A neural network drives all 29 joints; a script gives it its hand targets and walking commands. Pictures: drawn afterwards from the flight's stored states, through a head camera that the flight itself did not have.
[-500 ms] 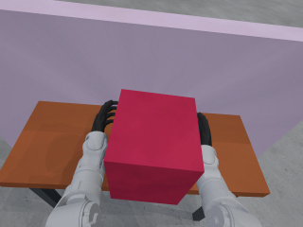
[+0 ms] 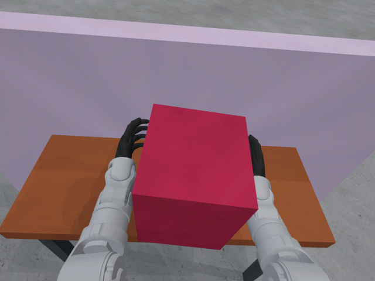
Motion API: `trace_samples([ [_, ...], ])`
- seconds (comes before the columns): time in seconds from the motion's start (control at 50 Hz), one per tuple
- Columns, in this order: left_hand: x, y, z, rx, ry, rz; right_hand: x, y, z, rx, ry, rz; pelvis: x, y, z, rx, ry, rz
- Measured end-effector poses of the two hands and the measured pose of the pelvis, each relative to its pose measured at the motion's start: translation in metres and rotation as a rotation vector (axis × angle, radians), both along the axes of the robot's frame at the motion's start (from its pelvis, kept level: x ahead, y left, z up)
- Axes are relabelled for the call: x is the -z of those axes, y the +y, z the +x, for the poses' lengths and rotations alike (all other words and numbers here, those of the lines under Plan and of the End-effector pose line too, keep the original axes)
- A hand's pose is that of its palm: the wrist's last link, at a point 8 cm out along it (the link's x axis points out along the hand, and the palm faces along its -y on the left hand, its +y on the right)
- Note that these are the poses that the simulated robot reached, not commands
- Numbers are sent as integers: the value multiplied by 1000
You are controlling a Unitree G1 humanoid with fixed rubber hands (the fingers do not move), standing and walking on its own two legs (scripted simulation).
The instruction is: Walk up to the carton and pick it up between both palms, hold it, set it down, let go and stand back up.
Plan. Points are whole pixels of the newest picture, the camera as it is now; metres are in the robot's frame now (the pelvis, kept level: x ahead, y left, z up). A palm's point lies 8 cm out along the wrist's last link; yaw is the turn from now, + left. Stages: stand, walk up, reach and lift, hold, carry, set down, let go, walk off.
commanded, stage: reach and lift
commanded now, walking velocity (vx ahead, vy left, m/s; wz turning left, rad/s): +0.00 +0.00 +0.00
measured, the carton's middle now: (189, 181) +0.35 -0.01 +0.03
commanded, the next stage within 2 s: hold in 1.98 s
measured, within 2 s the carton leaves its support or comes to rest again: neither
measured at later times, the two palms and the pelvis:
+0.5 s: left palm (113, 141) +0.37 +0.15 +0.14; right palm (256, 158) +0.35 -0.14 +0.11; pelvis +0.00 +0.01 +0.00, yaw +1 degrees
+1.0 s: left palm (108, 131) +0.36 +0.15 +0.18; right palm (264, 145) +0.35 -0.14 +0.16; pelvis -0.02 +0.00 +0.00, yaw +1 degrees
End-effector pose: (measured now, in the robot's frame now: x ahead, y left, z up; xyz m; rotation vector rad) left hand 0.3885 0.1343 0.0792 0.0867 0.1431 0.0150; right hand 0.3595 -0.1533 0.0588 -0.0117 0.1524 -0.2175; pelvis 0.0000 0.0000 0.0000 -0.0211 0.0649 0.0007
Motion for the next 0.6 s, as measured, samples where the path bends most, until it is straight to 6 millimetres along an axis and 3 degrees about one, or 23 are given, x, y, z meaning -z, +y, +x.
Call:
trace_samples([
  [0.32, -44, 13, -10, -31, -16, -15, -47, 11, 1, -27, -18, 1, 1, 6, 2, -22, -106, -2],
  [0.6, -66, 15, -22, -37, 3, -1, -58, 14, -10, -31, -7, 36, 2, 12, -10, -22, -154, -4],
])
